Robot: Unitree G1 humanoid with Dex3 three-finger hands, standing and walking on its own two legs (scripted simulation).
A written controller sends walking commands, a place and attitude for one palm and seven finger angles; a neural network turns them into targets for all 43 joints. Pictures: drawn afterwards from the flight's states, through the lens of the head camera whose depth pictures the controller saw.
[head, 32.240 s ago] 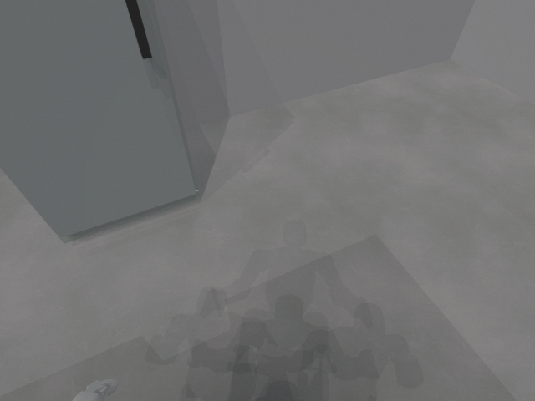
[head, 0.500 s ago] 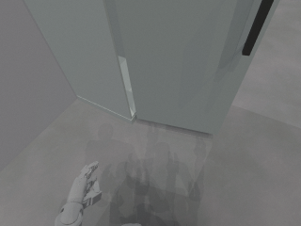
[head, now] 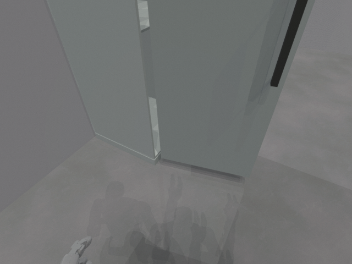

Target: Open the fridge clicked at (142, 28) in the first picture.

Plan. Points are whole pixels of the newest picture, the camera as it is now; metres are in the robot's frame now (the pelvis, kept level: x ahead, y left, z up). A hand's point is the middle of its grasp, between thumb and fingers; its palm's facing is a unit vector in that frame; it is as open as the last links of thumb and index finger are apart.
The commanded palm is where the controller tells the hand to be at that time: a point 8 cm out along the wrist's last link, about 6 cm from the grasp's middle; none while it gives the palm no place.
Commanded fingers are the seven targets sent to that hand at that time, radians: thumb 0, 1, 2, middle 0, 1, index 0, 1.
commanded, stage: stop stepping back and stand still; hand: right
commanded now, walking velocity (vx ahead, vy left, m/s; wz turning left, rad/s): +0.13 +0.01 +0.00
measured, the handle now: (291, 27) +0.84 -0.33 +0.25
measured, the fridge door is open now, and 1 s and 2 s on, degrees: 76 76 76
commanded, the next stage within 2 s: let the arm hang, fingers relaxed in 0.82 s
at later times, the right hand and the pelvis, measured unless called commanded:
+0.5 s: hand out of the picture +0.21 -0.31 +0.18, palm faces +0.50 +0.75 -0.43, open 7.4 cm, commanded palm +0.14 -0.34 +0.18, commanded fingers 0.00 -0.90 -0.90 0.20 0.30 0.20 0.30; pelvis +0.01 -0.04 +0.00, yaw -1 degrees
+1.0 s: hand out of the picture +0.22 -0.32 +0.08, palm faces +0.29 +0.83 -0.48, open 7.4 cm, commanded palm none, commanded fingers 0.00 -0.90 -0.90 0.20 0.30 0.20 0.30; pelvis +0.01 -0.05 +0.00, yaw -1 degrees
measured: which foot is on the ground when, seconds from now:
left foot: down 0.00-1.00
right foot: down 0.00-1.00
